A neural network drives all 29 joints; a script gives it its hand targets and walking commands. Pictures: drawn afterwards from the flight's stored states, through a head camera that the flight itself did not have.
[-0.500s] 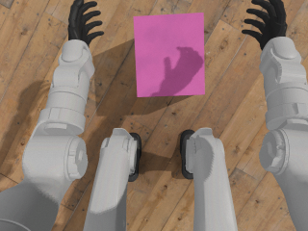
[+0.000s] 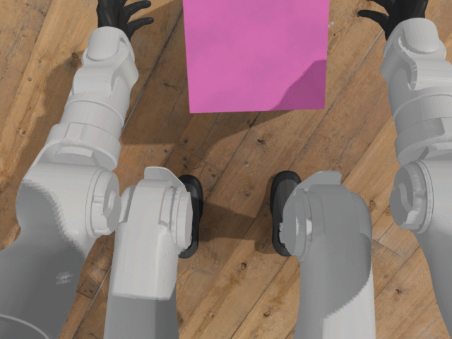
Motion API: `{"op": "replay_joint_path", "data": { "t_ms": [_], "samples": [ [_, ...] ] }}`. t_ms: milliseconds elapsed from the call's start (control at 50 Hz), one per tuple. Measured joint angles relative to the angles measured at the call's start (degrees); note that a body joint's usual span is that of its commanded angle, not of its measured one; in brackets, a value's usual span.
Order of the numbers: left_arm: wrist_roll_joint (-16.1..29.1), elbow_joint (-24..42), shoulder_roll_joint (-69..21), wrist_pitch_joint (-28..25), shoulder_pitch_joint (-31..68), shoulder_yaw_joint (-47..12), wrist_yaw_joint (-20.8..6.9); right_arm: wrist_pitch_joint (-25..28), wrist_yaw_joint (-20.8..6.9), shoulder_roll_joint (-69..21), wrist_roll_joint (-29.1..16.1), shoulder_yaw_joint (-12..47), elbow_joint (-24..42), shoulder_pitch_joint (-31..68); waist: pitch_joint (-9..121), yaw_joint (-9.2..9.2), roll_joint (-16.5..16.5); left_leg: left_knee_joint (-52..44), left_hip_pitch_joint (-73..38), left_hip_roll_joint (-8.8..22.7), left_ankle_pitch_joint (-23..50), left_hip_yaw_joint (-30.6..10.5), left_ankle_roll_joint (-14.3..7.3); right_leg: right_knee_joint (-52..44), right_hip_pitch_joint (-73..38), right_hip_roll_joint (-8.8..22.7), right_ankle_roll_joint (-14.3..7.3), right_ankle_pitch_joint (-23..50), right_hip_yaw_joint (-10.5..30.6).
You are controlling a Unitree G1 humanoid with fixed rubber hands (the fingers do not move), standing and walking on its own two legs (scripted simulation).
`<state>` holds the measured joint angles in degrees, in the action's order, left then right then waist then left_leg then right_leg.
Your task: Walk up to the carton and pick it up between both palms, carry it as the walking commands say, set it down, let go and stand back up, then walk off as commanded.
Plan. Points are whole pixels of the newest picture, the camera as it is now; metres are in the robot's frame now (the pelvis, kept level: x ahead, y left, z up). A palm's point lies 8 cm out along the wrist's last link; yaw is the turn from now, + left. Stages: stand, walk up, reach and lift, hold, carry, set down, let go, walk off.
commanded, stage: reach and lift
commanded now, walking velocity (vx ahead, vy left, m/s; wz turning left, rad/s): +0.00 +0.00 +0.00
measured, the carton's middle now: (253, 40) +0.52 -0.04 -0.30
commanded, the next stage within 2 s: none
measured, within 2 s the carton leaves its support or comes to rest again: leaves its support in 1.84 s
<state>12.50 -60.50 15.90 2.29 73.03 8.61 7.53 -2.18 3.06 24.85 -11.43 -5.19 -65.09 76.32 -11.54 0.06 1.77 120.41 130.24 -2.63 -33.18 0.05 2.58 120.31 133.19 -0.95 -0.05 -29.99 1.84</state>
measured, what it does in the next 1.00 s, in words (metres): stands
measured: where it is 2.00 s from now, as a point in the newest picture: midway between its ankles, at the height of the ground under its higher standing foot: (235, 228)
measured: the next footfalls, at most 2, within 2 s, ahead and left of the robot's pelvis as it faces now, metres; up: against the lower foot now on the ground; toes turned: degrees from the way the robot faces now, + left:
none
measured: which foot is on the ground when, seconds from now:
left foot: down 0.00-1.00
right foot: down 0.00-1.00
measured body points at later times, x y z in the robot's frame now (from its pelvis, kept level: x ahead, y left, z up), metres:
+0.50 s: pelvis +0.00 +0.00 -0.04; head +0.37 -0.02 +0.21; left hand +0.54 +0.16 -0.23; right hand +0.52 -0.24 -0.24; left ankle +0.11 +0.12 -0.36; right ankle +0.11 -0.12 -0.36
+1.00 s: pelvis -0.01 +0.00 -0.03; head +0.37 -0.03 +0.21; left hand +0.54 +0.12 -0.23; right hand +0.53 -0.20 -0.23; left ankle +0.11 +0.12 -0.36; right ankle +0.11 -0.12 -0.36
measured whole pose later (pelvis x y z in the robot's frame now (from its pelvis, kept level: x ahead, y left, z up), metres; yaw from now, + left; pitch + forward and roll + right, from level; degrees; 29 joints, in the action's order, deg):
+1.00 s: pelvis -0.01 +0.00 -0.03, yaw +0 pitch +38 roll +1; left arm 14.2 -70.2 13.9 -1.1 84.4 2.6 8.7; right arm 1.9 3.6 22.5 -15.4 1.3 -72.8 84.3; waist -20.7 1.0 2.6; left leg 126.0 131.7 -2.3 -32.3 0.2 1.6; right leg 125.6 133.5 2.1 -0.9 -30.1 0.6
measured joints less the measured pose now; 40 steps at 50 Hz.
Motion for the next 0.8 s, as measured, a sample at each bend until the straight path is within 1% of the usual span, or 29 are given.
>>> {"op": "replay_joint_path", "data": {
  "t_ms": [100,140,200,300,380,440,560,640,800],
  "samples": [
    [0.64,-1.75,0.45,-1.09,1.81,-1.52,-0.12,1.23,-0.34,0.70,-1.76,1.42,-2.14,1.16,-3.41,0.23,-0.08,2.58,1.19,-0.36,-0.02,-0.17,-0.01,2.50,0.82,0.68,-0.14,-0.31,-0.37],
    [0.73,-2.23,0.38,-1.42,2.62,-2.67,-0.14,1.72,-0.32,1.02,-2.21,1.32,-2.47,1.09,-4.70,0.09,-0.21,3.53,1.61,-0.70,0.07,-0.39,0.08,3.49,0.95,1.27,-0.37,-0.58,-0.70],
    [1.33,-3.29,1.78,-1.66,3.75,-3.85,0.09,2.51,-0.35,0.89,-3.08,1.85,-3.69,1.65,-6.68,-0.34,-0.35,5.02,1.17,-0.27,-0.38,-0.46,-0.04,4.70,0.46,1.43,-0.55,-0.88,-1.06],
    [3.19,-4.14,2.58,-2.02,4.08,-5.79,-0.38,3.33,-0.34,0.77,-2.73,1.67,-4.71,2.71,-7.87,-0.05,1.09,6.82,1.22,-0.37,-0.77,-0.03,-0.65,6.54,0.04,2.25,-0.38,-1.76,-0.95],
    [3.85,-5.76,2.60,-1.87,5.37,-6.96,-0.54,3.41,-0.54,1.33,-2.22,1.39,-6.03,3.28,-8.44,0.51,1.32,7.68,1.25,-0.32,-0.81,0.22,-0.95,7.41,-0.09,2.58,-0.24,-1.98,-0.84],
    [3.25,-6.70,2.46,-2.12,6.22,-6.82,-0.28,3.38,-0.84,1.74,-2.80,1.68,-5.91,2.95,-8.52,0.65,1.18,7.99,1.39,-0.12,-0.74,0.11,-1.02,7.54,0.02,2.64,-0.30,-1.78,-1.06],
    [2.94,-7.22,1.98,-2.27,7.33,-6.02,0.17,3.25,-1.18,1.84,-4.79,3.84,-5.70,3.46,-8.79,0.35,1.10,7.75,1.44,0.17,-0.09,-0.01,-1.04,7.22,0.15,2.77,-0.62,-0.97,-1.34],
    [2.75,-7.73,1.65,-2.09,7.67,-5.78,0.14,3.24,-0.94,1.11,-4.38,4.21,-6.46,4.75,-8.91,0.18,1.21,7.19,1.43,0.20,0.54,0.15,-0.93,6.87,0.27,2.94,-0.85,-0.43,-1.25],
    [3.46,-8.95,1.43,-2.33,8.72,-6.52,0.21,3.32,-0.08,-0.20,-3.97,5.06,-7.83,6.68,-9.51,0.59,1.15,6.15,1.27,0.24,1.21,0.29,-0.86,6.03,0.19,3.14,-1.05,0.12,-1.20]
  ]
}}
